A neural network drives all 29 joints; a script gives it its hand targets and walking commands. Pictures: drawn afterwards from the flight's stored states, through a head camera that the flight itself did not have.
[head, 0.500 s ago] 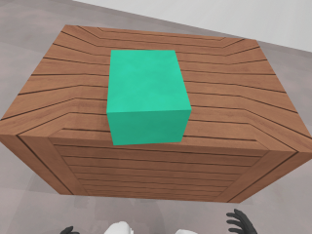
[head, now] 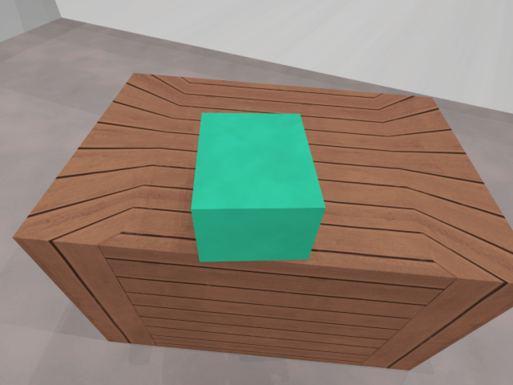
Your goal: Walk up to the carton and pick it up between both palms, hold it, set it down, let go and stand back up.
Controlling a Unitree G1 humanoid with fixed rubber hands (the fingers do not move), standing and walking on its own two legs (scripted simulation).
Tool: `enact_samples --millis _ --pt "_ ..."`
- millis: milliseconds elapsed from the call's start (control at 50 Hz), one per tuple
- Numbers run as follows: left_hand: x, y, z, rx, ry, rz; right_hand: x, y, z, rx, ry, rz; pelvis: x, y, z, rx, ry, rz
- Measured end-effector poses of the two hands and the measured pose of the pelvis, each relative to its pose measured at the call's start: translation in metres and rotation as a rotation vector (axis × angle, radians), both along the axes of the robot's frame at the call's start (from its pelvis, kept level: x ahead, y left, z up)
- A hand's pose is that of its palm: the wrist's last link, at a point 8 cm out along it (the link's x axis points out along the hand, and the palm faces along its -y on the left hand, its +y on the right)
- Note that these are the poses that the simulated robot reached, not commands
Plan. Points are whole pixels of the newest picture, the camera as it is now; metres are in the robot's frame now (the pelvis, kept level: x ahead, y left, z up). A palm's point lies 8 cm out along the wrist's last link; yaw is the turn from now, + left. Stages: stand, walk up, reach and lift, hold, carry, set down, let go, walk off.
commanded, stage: walk up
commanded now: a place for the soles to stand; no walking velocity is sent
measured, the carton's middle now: (252, 183) +0.52 +0.01 +0.00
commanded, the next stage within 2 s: reach and lift in 1.56 s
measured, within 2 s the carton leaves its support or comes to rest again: neither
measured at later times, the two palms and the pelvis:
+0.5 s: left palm out of the picture +0.11 +0.27 -0.11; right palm (396, 382) +0.16 -0.24 -0.11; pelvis +0.06 +0.01 +0.00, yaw +3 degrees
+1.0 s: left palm out of the picture +0.09 +0.27 -0.12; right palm out of the picture +0.15 -0.25 -0.11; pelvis +0.05 +0.00 +0.00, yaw +5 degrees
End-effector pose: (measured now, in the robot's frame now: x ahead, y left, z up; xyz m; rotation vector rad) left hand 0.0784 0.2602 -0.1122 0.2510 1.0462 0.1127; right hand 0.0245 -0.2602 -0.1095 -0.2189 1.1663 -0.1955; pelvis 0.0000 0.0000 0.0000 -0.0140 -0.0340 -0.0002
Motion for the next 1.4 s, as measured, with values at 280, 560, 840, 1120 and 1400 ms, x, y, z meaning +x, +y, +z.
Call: enact_samples --millis 280,560,840,1120,1400 --pt "0.01 0.008 -0.008 -0.012 0.087 0.05 0.076 0.023 0.004 0.011 -0.045 0.066 0.041 0.009 0.002 -0.003 0.033 0.033" --pt "0.039 0.014 -0.001 0.013 0.053 0.085 0.144 0.023 0.002 0.008 -0.125 0.118 0.065 0.01 -0.001 0.007 0.028 0.054" --pt "0.029 0.014 -0.004 0.021 0.062 0.103 0.135 0.01 -0.004 -0.004 -0.08 0.12 0.06 0.004 -0.005 0.012 0.011 0.074" --pt "-0.001 0.012 -0.008 0.02 0.098 0.127 0.127 0.01 -0.001 -0.006 -0.083 0.14 0.048 0.001 -0.004 0.006 -0.002 0.083" --pt "-0.022 0.012 -0.005 0.026 0.123 0.144 0.12 0.011 -0.001 -0.004 -0.06 0.15 0.045 -0.001 -0.001 -0.001 0.003 0.092"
